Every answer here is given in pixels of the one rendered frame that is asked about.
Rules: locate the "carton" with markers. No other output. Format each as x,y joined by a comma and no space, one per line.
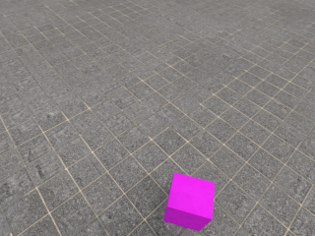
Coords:
190,202

